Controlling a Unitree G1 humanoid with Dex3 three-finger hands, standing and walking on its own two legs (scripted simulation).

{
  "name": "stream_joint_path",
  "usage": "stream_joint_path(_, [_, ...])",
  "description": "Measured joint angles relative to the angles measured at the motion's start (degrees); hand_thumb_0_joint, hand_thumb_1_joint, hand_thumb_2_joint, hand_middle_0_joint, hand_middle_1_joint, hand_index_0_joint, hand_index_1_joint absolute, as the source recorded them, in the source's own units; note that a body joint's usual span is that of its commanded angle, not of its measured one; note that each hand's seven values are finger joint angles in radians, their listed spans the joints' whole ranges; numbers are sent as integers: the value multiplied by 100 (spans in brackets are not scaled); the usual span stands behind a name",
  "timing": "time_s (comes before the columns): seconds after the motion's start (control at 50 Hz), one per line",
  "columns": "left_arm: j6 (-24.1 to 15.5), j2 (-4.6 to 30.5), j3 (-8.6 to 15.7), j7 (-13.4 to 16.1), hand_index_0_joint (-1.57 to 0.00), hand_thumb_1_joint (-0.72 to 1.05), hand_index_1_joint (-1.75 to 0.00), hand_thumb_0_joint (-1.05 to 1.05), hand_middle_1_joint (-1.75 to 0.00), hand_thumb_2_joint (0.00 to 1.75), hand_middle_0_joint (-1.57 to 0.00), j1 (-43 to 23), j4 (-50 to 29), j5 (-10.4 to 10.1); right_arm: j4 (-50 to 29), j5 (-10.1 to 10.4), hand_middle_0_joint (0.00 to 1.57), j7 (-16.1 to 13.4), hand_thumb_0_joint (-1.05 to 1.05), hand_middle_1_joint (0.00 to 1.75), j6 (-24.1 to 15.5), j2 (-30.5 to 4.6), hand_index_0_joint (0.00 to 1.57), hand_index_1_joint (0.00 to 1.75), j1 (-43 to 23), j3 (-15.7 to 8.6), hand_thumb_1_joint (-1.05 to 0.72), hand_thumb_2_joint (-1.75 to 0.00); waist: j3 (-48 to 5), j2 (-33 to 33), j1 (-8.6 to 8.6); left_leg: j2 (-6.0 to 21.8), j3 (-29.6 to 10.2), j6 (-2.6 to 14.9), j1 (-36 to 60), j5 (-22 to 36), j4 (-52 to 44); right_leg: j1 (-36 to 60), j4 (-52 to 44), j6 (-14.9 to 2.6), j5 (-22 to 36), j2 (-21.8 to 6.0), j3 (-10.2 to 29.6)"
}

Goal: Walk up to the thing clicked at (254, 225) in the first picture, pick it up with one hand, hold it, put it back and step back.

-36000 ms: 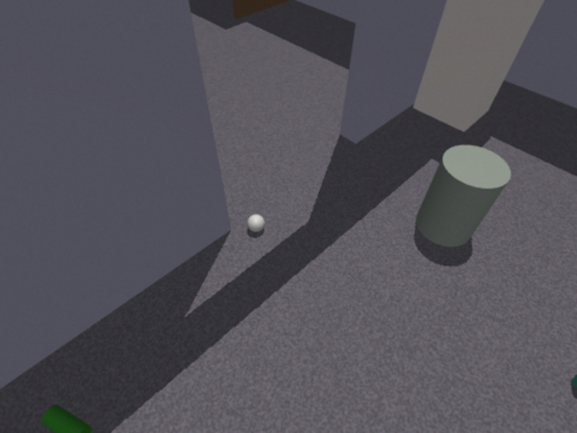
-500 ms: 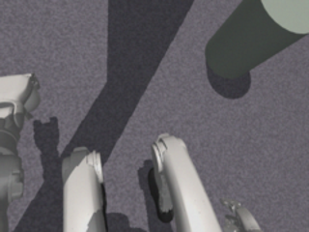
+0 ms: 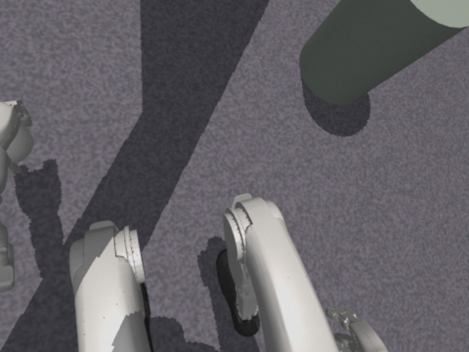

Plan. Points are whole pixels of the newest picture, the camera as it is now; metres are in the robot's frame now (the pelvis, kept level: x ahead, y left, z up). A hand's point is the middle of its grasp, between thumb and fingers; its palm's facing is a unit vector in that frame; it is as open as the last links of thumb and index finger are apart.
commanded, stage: lower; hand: left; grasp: from above
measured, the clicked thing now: (4, 140) +0.48 +0.30 -0.18
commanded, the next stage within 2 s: rest in 0.44 s
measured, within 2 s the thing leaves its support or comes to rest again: rests again in 1.90 s
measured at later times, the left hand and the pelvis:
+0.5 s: hand (17, 156) +0.46 +0.30 -0.22, palm faces -0.46 -0.08 -0.88, open 9.8 cm; pelvis +0.00 +0.00 -0.03, yaw -2 degrees
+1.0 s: hand (31, 158) +0.47 +0.29 -0.26, palm faces -0.47 -0.10 -0.88, open 9.8 cm; pelvis +0.00 +0.00 -0.04, yaw -4 degrees
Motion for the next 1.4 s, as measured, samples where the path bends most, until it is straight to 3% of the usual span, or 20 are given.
stream_joint_path(0.28, [-110,270,-5,34,-62,0,-75,0,-81,64,-63,-152,392,22,-95,-71,20,23,0,30,-33,-103,20,30,-87,228,-91,-90,171,-79,-120,0,-112,-22,-168,1,263,-148,199,1,37,26,-99])
stream_joint_path(0.52, [-246,573,221,382,-61,1,-76,-1,-81,64,-62,-161,572,218,-147,-250,20,84,0,30,-158,-133,20,30,-90,441,-91,-90,444,-223,-264,-14,-241,-50,-385,-24,630,-332,486,11,49,52,-210])
stream_joint_path(0.74, [-176,727,261,537,-61,0,-76,-1,-82,66,-61,-187,787,137,-150,-324,20,163,0,30,-271,-121,20,30,-134,588,-91,-90,597,-265,-352,10,-326,-49,-455,-104,807,-398,594,30,26,94,-280])
stream_joint_path(1.06, [-254,987,358,800,-62,0,-75,-1,-80,64,-63,-179,865,178,-248,-436,20,281,0,30,-480,-271,20,30,-254,793,-91,-90,882,-453,-469,25,-493,-71,-427,-186,963,-342,631,38,21,139,-418])
stream_joint_path(1.4, [-197,1167,212,1015,-64,0,-73,-1,-78,60,-65,-269,1216,111,-315,-494,20,419,0,30,-663,-291,20,30,-351,1028,-91,-90,979,-560,-587,42,-571,-37,-393,-192,1024,-266,602,77,54,175,-482])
